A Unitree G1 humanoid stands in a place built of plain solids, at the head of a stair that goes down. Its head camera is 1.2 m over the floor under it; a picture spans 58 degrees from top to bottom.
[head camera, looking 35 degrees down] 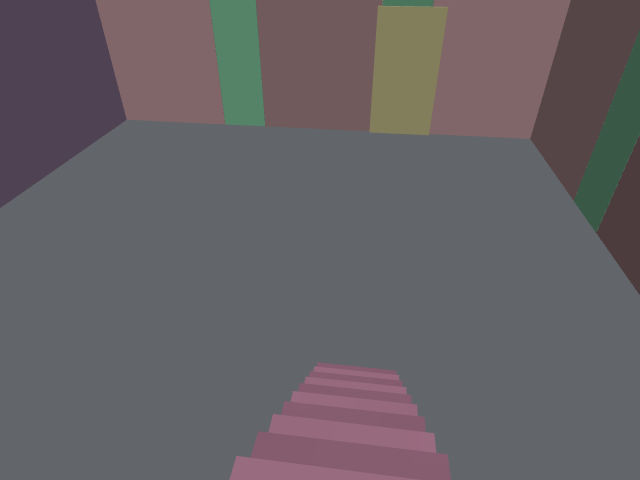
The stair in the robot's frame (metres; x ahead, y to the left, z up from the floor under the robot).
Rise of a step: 0.18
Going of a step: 0.19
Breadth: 0.63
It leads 7 degrees to the right of straight ahead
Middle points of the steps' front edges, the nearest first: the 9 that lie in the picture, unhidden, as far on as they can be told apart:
0.79 -0.10 -0.18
0.98 -0.13 -0.36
1.16 -0.15 -0.54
1.35 -0.17 -0.72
1.53 -0.20 -0.90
1.71 -0.22 -1.09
1.90 -0.25 -1.27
2.08 -0.27 -1.45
2.27 -0.29 -1.63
